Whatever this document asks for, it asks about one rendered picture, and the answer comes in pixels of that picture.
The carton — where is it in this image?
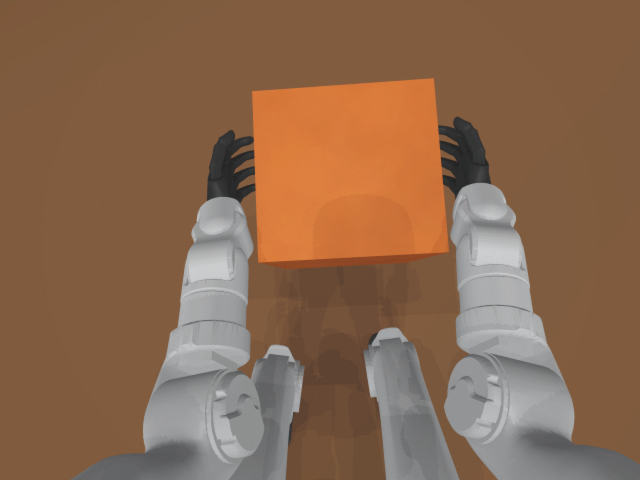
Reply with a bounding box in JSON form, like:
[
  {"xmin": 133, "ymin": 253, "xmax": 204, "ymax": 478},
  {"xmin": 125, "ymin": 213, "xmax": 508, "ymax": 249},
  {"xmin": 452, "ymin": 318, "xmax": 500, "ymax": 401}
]
[{"xmin": 252, "ymin": 78, "xmax": 449, "ymax": 269}]

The robot right hand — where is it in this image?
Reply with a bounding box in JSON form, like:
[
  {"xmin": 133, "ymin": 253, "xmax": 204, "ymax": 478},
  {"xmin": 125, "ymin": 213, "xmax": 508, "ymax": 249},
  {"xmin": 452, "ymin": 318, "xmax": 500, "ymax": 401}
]
[{"xmin": 438, "ymin": 117, "xmax": 491, "ymax": 199}]

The robot left upper arm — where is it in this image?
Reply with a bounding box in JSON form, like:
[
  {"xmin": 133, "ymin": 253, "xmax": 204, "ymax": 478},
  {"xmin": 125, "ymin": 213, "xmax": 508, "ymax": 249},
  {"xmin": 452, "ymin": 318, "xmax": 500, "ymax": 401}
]
[{"xmin": 71, "ymin": 368, "xmax": 264, "ymax": 480}]

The robot right foot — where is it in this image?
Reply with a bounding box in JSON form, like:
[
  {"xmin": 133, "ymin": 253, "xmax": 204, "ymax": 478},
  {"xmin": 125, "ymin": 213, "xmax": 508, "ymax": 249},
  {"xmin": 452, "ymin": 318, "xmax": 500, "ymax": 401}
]
[{"xmin": 368, "ymin": 333, "xmax": 378, "ymax": 349}]

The robot right thigh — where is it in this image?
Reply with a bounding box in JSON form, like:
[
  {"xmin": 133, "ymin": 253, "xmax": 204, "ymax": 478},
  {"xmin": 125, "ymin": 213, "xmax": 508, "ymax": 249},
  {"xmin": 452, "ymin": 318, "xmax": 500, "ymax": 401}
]
[{"xmin": 363, "ymin": 337, "xmax": 460, "ymax": 480}]

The robot left hand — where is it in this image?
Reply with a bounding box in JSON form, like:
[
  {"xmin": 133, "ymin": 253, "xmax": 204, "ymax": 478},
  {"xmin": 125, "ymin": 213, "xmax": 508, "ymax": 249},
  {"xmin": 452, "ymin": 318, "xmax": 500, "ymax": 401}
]
[{"xmin": 207, "ymin": 130, "xmax": 256, "ymax": 203}]

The robot left forearm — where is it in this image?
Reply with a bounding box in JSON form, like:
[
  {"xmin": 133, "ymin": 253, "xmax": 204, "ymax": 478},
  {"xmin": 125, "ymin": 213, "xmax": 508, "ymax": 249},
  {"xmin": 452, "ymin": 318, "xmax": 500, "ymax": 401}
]
[{"xmin": 143, "ymin": 197, "xmax": 254, "ymax": 444}]

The robot right upper arm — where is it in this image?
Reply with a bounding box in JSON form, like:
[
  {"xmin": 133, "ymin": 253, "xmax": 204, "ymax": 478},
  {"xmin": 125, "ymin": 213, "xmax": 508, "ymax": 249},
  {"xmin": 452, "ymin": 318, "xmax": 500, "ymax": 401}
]
[{"xmin": 444, "ymin": 352, "xmax": 640, "ymax": 480}]

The robot right forearm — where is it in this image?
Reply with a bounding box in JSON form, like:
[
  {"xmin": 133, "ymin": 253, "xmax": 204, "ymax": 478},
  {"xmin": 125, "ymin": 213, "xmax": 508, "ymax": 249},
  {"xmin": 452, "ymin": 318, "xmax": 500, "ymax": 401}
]
[{"xmin": 450, "ymin": 183, "xmax": 574, "ymax": 427}]

